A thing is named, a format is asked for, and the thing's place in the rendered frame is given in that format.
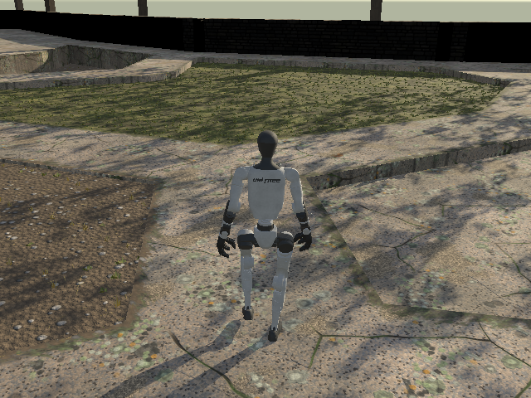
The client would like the left robot forearm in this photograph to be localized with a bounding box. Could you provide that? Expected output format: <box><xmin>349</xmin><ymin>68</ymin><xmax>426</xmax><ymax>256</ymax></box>
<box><xmin>219</xmin><ymin>200</ymin><xmax>236</xmax><ymax>239</ymax></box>

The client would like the left robot hand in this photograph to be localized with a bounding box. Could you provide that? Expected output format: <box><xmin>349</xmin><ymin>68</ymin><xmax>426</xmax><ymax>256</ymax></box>
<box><xmin>217</xmin><ymin>236</ymin><xmax>236</xmax><ymax>258</ymax></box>

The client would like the robot left thigh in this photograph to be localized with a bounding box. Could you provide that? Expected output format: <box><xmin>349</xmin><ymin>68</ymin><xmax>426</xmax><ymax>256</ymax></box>
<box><xmin>237</xmin><ymin>229</ymin><xmax>254</xmax><ymax>269</ymax></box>

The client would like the right robot hand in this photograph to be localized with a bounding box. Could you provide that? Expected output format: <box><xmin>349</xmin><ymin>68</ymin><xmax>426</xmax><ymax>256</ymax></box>
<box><xmin>294</xmin><ymin>232</ymin><xmax>312</xmax><ymax>251</ymax></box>

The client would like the right robot forearm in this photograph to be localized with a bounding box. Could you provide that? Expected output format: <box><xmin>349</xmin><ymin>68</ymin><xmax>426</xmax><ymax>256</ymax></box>
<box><xmin>296</xmin><ymin>201</ymin><xmax>311</xmax><ymax>235</ymax></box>

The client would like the robot right upper arm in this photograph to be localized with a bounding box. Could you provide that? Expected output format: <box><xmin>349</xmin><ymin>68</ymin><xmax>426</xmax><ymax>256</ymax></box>
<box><xmin>284</xmin><ymin>167</ymin><xmax>304</xmax><ymax>213</ymax></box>

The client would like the robot left upper arm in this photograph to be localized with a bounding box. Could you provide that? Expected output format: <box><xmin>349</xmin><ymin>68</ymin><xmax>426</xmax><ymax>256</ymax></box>
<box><xmin>227</xmin><ymin>166</ymin><xmax>250</xmax><ymax>213</ymax></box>

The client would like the humanoid robot head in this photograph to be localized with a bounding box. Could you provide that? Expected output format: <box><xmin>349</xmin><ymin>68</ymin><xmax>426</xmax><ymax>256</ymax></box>
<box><xmin>253</xmin><ymin>130</ymin><xmax>281</xmax><ymax>170</ymax></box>

